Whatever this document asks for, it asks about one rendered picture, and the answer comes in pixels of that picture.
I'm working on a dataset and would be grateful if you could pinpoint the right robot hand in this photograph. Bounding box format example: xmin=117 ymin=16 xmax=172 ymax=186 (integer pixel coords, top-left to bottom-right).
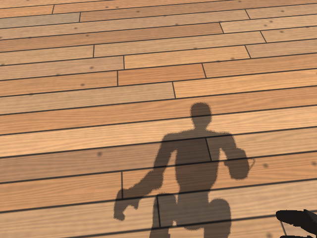
xmin=275 ymin=209 xmax=317 ymax=238

